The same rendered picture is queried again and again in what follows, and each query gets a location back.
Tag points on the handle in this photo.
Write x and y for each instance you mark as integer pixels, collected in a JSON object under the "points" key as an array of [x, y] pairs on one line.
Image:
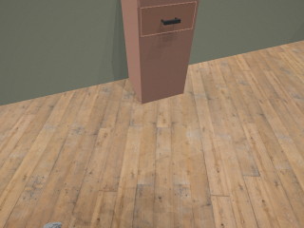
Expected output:
{"points": [[172, 21]]}

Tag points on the cabinet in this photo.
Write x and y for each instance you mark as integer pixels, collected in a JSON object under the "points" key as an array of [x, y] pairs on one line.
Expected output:
{"points": [[157, 63]]}

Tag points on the drawer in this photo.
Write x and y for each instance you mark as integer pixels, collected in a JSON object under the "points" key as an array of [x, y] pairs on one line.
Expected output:
{"points": [[151, 17]]}

